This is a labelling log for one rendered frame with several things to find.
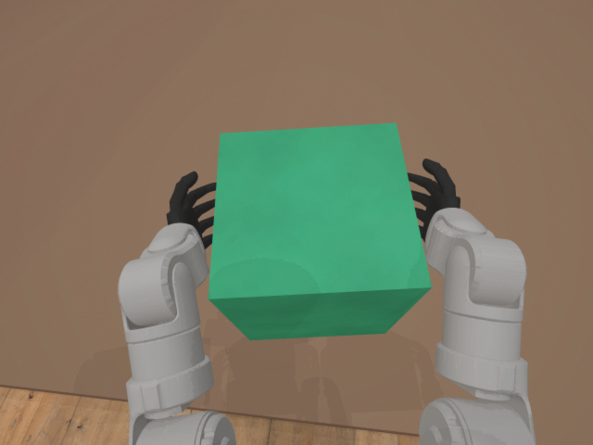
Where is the robot left upper arm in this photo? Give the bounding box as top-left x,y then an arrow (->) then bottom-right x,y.
136,411 -> 236,445

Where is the right robot forearm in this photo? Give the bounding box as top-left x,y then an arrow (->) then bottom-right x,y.
424,208 -> 536,445

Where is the left robot forearm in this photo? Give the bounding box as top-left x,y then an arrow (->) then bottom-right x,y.
118,223 -> 214,445

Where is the left robot hand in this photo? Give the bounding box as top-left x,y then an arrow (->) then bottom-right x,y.
167,172 -> 217,249

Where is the right robot hand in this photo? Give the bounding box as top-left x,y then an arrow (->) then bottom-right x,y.
407,159 -> 461,243

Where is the carton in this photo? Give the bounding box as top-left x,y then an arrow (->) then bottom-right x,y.
208,122 -> 432,340

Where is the robot right upper arm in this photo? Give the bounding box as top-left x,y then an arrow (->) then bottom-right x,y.
419,398 -> 535,445

